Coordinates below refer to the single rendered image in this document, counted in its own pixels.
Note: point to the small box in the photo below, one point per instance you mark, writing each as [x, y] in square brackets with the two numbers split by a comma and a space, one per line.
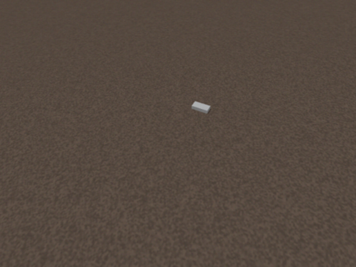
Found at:
[200, 107]

